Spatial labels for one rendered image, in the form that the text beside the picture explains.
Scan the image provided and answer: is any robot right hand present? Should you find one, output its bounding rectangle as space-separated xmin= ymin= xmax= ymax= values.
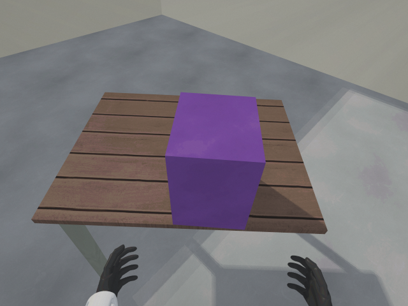
xmin=287 ymin=256 xmax=332 ymax=306

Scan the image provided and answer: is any carton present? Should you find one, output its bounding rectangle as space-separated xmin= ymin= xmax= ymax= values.
xmin=165 ymin=92 xmax=266 ymax=230

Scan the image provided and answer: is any table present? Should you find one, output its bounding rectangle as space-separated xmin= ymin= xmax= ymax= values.
xmin=31 ymin=92 xmax=328 ymax=277

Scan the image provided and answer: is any robot left forearm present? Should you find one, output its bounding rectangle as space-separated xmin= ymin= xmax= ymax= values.
xmin=86 ymin=291 xmax=118 ymax=306

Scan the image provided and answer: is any robot left hand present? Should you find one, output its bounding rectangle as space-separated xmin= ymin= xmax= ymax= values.
xmin=96 ymin=244 xmax=138 ymax=297

